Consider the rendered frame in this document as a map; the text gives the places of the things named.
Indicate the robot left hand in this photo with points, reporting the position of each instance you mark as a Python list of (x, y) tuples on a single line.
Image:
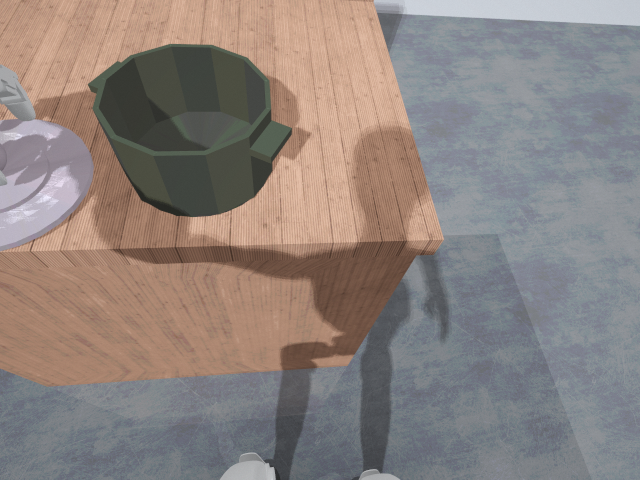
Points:
[(15, 98)]

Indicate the left robot shin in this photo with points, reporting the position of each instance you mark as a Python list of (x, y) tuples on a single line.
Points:
[(250, 457)]

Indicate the pot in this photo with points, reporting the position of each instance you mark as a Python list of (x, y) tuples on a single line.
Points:
[(191, 127)]

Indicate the lid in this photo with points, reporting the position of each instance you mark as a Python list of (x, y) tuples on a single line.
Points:
[(49, 171)]

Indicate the table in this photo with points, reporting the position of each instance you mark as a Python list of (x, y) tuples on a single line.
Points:
[(292, 279)]

